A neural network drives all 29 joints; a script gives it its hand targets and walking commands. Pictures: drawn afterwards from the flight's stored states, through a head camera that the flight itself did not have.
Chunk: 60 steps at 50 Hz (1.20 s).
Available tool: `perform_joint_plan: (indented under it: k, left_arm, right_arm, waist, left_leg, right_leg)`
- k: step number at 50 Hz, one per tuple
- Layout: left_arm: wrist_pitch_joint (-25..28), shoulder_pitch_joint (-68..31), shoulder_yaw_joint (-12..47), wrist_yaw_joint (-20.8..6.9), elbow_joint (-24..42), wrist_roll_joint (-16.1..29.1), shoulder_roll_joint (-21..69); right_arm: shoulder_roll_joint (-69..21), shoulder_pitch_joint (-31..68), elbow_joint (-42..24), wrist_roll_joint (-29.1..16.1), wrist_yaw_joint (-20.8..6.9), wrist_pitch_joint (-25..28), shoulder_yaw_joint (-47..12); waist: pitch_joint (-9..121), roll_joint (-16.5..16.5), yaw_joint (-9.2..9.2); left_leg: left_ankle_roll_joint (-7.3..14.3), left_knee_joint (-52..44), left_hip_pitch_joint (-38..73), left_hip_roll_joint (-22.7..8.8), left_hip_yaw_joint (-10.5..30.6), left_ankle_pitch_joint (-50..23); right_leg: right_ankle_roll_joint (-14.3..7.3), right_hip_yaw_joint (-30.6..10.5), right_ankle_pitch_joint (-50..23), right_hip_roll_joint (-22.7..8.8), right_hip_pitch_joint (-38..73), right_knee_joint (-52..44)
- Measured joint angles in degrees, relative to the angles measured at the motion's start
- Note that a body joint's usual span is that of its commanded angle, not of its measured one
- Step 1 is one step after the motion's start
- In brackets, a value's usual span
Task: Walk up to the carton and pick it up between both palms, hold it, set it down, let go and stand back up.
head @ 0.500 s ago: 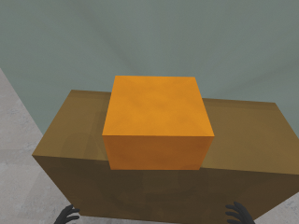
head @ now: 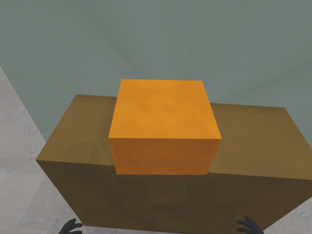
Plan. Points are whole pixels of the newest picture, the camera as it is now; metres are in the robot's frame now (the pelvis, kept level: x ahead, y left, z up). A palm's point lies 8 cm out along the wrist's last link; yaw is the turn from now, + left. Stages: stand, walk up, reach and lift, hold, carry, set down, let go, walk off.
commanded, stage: stand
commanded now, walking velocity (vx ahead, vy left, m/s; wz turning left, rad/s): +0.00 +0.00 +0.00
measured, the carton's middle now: (161, 124) +0.46 +0.01 +0.02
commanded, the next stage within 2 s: none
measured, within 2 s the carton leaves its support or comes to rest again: neither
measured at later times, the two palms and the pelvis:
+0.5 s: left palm out of the picture +0.11 +0.26 -0.10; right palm out of the picture +0.13 -0.26 -0.09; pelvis +0.00 +0.00 +0.00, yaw +0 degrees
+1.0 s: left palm out of the picture +0.10 +0.26 -0.11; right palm out of the picture +0.12 -0.26 -0.09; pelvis +0.00 +0.00 +0.00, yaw +0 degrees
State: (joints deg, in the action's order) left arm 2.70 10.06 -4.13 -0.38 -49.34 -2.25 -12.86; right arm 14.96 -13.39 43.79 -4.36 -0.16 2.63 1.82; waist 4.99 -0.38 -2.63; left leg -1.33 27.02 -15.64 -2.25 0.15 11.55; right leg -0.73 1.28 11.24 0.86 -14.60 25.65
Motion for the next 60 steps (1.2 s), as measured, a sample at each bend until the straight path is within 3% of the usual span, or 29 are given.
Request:
perform_joint_plan:
  k: [60]
  left_arm:
    - [0.0,0.0,0.0,0.0,-1.3,0.0,0.0]
  right_arm:
    - [0.0,0.0,1.8,0.0,0.1,0.0,0.0]
  waist:
    - [-1.4,0.0,0.0]
  left_leg:
    - [0.0,0.0,0.0,0.0,0.0,-0.1]
  right_leg:
    - [0.0,0.0,-0.1,0.0,0.0,0.0]
